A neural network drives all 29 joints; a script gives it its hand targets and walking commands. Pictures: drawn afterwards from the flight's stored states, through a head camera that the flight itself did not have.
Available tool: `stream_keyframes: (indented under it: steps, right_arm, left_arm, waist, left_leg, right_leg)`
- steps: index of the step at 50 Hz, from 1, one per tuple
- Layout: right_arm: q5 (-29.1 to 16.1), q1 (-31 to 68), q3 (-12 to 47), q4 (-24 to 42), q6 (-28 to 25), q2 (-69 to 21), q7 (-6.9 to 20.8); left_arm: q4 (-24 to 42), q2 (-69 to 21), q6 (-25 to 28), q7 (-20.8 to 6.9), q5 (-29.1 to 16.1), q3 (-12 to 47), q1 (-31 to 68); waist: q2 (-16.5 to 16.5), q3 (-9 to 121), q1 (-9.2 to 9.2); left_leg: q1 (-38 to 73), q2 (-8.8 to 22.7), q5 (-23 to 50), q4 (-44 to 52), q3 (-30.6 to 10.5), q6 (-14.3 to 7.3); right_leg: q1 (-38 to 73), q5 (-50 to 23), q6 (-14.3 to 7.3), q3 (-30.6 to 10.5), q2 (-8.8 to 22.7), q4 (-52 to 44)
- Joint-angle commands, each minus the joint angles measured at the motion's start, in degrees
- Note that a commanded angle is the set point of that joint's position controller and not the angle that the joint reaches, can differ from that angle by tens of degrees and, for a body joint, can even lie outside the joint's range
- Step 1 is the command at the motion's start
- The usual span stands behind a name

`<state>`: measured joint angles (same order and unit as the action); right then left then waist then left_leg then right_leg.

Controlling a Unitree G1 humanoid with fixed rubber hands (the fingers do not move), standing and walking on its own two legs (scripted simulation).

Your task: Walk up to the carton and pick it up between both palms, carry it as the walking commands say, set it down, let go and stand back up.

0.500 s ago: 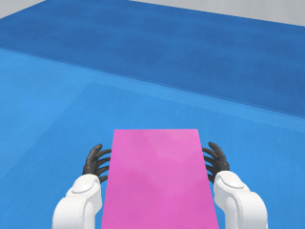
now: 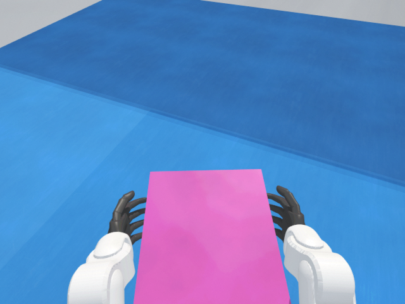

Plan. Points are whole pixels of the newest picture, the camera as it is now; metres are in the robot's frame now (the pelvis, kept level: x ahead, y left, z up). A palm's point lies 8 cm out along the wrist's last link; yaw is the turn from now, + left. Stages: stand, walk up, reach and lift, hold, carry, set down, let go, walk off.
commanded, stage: carry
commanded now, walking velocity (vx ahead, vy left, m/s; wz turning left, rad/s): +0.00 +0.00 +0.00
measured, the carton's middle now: (207, 252) +0.24 +0.01 +0.00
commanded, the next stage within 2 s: none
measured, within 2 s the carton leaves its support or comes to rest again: neither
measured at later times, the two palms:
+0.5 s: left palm (136, 133) +0.48 +0.17 +0.08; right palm (261, 134) +0.47 -0.12 +0.08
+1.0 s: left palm (149, 124) +0.51 +0.14 +0.08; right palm (269, 125) +0.51 -0.15 +0.08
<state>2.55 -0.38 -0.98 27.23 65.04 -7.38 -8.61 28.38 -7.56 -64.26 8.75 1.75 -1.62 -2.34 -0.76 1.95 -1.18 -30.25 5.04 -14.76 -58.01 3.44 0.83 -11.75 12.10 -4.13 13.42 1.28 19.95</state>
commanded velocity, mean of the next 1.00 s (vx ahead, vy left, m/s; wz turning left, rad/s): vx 0.00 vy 0.00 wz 0.00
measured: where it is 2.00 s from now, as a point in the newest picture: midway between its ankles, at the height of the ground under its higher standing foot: outside the picture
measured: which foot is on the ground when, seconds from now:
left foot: up 0.00-0.20, down 0.22-1.00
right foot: down 0.00-0.22, up 0.24-0.50, down 0.52-1.00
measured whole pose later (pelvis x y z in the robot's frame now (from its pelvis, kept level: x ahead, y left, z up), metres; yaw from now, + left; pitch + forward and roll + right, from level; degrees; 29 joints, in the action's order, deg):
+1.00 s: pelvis +0.27 +0.01 -0.01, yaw -2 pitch +3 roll +0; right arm 2.2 1.2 -1.7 24.6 66.1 -7.3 -8.5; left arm 27.1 -7.4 -66.8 8.7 3.0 -1.9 -0.6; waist 0.4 6.3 0.8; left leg -18.4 1.8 -14.8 -30.5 10.5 -2.5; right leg -12.8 20.5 0.2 9.3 3.9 30.8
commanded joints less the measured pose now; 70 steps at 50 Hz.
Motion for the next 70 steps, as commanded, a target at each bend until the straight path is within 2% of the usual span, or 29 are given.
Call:
stream_keyframes:
  steps: [1,2,4,7,9,10,11,12,13,14,15,16,18,20,22,24,27,29,32,35,39,48,70]
  right_arm:
    - [-14.5,19.5,36.3,5.6,-2.4,-50.0,6.5]
    - [-14.5,19.5,36.6,6.1,-2.4,-49.6,6.4]
    - [-14.8,19.9,37.3,7.3,-2.1,-49.0,6.3]
    - [-15.4,20.7,37.6,9.2,-1.5,-48.1,6.3]
    - [-15.5,20.1,37.2,9.4,-0.8,-47.2,6.4]
    - [-15.5,19.7,36.8,8.9,-0.3,-46.4,6.4]
    - [-15.3,19.5,36.2,8.1,0.2,-45.1,6.6]
    - [-14.8,18.6,35.5,6.2,0.6,-44.3,6.6]
    - [-14.6,17.2,34.3,3.8,0.8,-44.1,6.6]
    - [-15.1,16.6,33.6,3.5,0.8,-45.0,6.8]
    - [-15.6,17.9,33.8,4.4,0.4,-46.4,7.1]
    - [-16.0,19.3,34.3,5.1,0.1,-48.2,7.5]
    - [-16.7,20.5,34.7,5.4,-0.7,-51.0,8.2]
    - [-17.0,20.9,34.9,5.9,-1.2,-50.9,8.5]
    - [-17.1,21.0,34.7,6.4,-1.3,-50.0,8.6]
    - [-16.9,20.7,34.4,6.0,-1.0,-48.8,8.6]
    - [-15.8,19.6,34.0,3.9,-0.4,-47.3,8.2]
    - [-15.2,20.1,33.8,3.1,0.1,-46.6,7.8]
    - [-14.8,21.4,33.7,3.8,0.4,-46.5,7.3]
    - [-15.0,21.5,33.6,3.5,0.5,-46.4,7.0]
    - [-15.3,21.9,33.7,3.4,0.6,-46.4,7.0]
    - [-16.1,22.7,34.1,3.2,0.3,-46.8,7.3]
    - [-14.9,23.6,32.2,0.8,-0.8,-45.2,7.1]
  left_arm:
    - [6.8,-47.5,1.0,-8.7,-16.5,35.3,21.3]
    - [7.0,-46.9,1.0,-8.7,-16.5,35.0,20.9]
    - [7.2,-46.0,0.8,-8.7,-16.2,34.5,19.7]
    - [8.4,-45.2,0.2,-8.5,-16.3,35.0,18.8]
    - [9.5,-44.4,-0.5,-8.3,-16.6,35.8,20.2]
    - [9.5,-43.6,-1.1,-8.1,-16.3,36.1,20.5]
    - [8.9,-42.4,-1.8,-7.8,-15.7,36.0,20.5]
    - [8.7,-41.3,-2.4,-7.7,-15.1,35.8,20.4]
    - [8.0,-41.3,-2.7,-7.6,-14.7,35.7,19.8]
    - [7.9,-42.4,-2.8,-7.6,-15.2,36.5,20.2]
    - [7.8,-44.3,-2.4,-7.7,-15.6,36.8,20.9]
    - [7.6,-46.4,-1.9,-7.9,-15.6,37.0,21.4]
    - [7.7,-49.3,-1.1,-8.0,-15.6,37.0,22.5]
    - [7.3,-49.7,-0.6,-7.8,-15.1,36.9,22.8]
    - [7.1,-49.2,-0.5,-7.4,-14.8,36.6,22.3]
    - [6.9,-48.3,-0.8,-7.2,-14.4,36.3,21.6]
    - [6.0,-46.5,-1.6,-7.2,-13.9,35.6,21.3]
    - [5.4,-45.8,-2.1,-7.4,-14.0,35.3,22.3]
    - [5.0,-45.8,-2.3,-7.7,-14.9,35.3,23.2]
    - [4.5,-45.3,-2.4,-7.6,-15.1,34.8,22.9]
    - [4.0,-45.2,-2.2,-7.5,-14.7,34.3,22.8]
    - [4.1,-45.0,-1.7,-7.3,-14.1,33.7,23.1]
    - [1.6,-43.9,-0.7,-7.2,-13.3,32.7,24.5]
  waist:
    - [8.0,10.5,0.84]
    - [8.9,9.7,0.82]
    - [10.3,8.9,0.41]
    - [11.1,10.3,-0.31]
    - [9.6,12.0,0.73]
    - [7.7,13.5,1.38]
    - [4.5,15.5,1.91]
    - [-3.6,19.8,2.16]
    - [-12.4,23.1,2.66]
    - [-12.4,25.5,2.67]
    - [-7.9,25.4,2.44]
    - [-4.9,23.4,2.35]
    - [-5.0,21.9,2.27]
    - [-5.7,22.5,2.14]
    - [-6.4,21.9,2.0]
    - [-5.5,20.6,1.47]
    - [-2.4,17.0,1.36]
    - [-0.1,13.7,1.67]
    - [2.3,13.1,1.65]
    - [2.4,14.8,1.63]
    - [2.3,15.6,1.64]
    - [1.6,15.5,1.71]
    - [0.9,13.1,1.72]
  left_leg:
    - [-2.6,-1.9,6.2,9.3,3.3,0.2]
    - [-1.5,-2.9,8.7,13.2,4.7,0.1]
    - [0.1,-4.7,12.5,20.3,6.9,-0.1]
    - [3.9,-4.7,18.0,28.2,8.0,-1.1]
    - [11.4,-4.6,24.9,35.5,9.7,-2.1]
    - [17.2,-4.9,27.1,37.8,10.2,-2.8]
    - [24.9,-2.2,35.0,38.0,7.5,-3.9]
    - [37.5,7.7,60.5,31.1,-1.7,-7.9]
    - [44.1,14.8,66.2,32.7,-11.9,-13.1]
    - [43.7,17.1,63.6,35.7,-16.1,-15.5]
    - [42.7,16.4,59.5,36.5,-14.4,-14.6]
    - [39.7,15.0,55.0,37.8,-11.1,-12.8]
    - [34.0,12.6,46.5,40.1,-6.6,-10.2]
    - [30.6,11.3,37.3,41.8,-4.8,-9.1]
    - [28.1,10.3,31.6,42.4,-3.5,-8.6]
    - [24.9,8.7,24.2,41.9,-1.7,-7.6]
    - [19.9,5.5,14.0,39.1,0.6,-5.2]
    - [19.1,4.4,14.2,37.3,0.1,-3.4]
    - [19.5,4.8,20.6,34.3,-0.2,-3.1]
    - [19.5,4.3,24.7,31.6,0.2,-3.4]
    - [19.1,3.8,25.1,30.1,0.6,-3.4]
    - [18.0,3.5,22.2,29.8,0.3,-3.7]
    - [16.2,3.9,12.2,34.2,-0.9,-3.8]
  right_leg:
    - [14.0,-38.2,-2.1,-7.3,13.4,-6.6]
    - [14.0,-40.6,-1.2,-4.8,11.8,-6.3]
    - [15.3,-43.1,-0.5,-2.3,9.8,-6.2]
    - [18.6,-41.9,-0.3,-2.0,10.1,-3.5]
    - [17.8,-38.3,1.4,-0.9,9.6,3.5]
    - [16.0,-37.5,2.4,-0.9,8.7,8.4]
    - [11.1,-31.6,3.5,-0.6,7.6,13.9]
    - [0.5,-14.0,5.8,-1.9,6.8,19.3]
    - [-6.9,10.4,7.5,-4.0,3.8,25.7]
    - [-7.9,22.5,7.9,-6.7,1.8,32.0]
    - [-8.8,23.9,7.6,-9.7,2.9,29.8]
    - [-8.2,23.2,7.6,-10.1,3.9,24.3]
    - [-4.0,19.8,7.4,-7.6,3.4,17.8]
    - [-1.1,16.5,6.7,-6.3,2.9,15.6]
    - [-0.7,13.5,5.7,-5.2,2.9,12.9]
    - [1.1,6.9,5.2,-4.5,3.4,7.1]
    - [2.3,-0.1,3.9,-8.2,7.6,2.9]
    - [-0.4,-3.4,3.9,-10.6,9.8,3.0]
    - [-0.3,-9.5,4.7,-10.0,9.9,4.5]
    - [1.6,-16.4,4.3,-9.8,9.4,6.7]
    - [2.7,-19.1,4.1,-9.7,9.5,7.8]
    - [2.6,-16.5,3.5,-9.9,8.9,8.1]
    - [-0.8,-2.3,3.0,-10.5,8.2,4.6]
